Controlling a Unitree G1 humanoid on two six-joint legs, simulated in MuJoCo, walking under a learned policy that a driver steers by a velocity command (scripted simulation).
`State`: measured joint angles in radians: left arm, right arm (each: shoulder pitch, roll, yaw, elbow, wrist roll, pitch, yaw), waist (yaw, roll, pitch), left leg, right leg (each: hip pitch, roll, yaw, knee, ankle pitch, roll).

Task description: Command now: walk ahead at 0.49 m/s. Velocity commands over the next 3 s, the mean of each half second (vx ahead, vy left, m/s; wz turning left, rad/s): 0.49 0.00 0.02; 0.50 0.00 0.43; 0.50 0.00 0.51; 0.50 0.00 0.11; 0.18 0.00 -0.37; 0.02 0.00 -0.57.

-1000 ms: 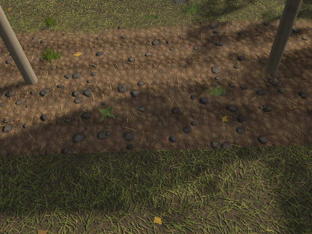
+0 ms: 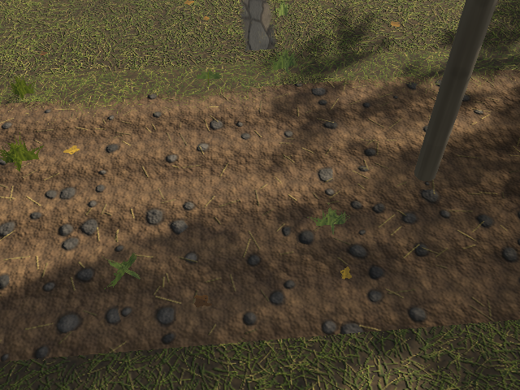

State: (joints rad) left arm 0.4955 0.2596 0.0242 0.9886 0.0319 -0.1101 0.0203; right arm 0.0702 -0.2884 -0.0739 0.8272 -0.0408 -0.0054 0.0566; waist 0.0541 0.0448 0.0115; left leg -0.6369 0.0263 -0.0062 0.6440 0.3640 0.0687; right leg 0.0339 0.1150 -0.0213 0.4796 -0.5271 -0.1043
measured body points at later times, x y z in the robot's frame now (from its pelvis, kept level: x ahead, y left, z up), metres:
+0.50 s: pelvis +0.34 +0.01 -0.17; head +0.38 +0.00 +0.28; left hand +0.52 +0.24 -0.28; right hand +0.27 -0.23 -0.32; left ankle +0.25 +0.08 -0.90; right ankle +0.50 -0.10 -0.87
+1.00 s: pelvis +0.59 +0.02 -0.16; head +0.62 +0.04 +0.29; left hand +0.49 +0.26 -0.31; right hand +0.82 -0.16 -0.28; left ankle +0.70 +0.17 -0.87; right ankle +0.51 -0.10 -0.90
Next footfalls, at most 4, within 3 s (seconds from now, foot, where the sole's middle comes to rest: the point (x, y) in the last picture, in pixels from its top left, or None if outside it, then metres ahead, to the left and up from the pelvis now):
0.18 left None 0.29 0.08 -0.94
0.58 right None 0.55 -0.10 -0.94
1.08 left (238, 323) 0.75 0.17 -0.94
1.64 right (237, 229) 1.12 0.20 -0.94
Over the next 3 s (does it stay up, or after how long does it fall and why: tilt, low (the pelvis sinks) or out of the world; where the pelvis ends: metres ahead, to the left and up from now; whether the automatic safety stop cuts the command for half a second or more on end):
stays up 1.16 0.35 -0.16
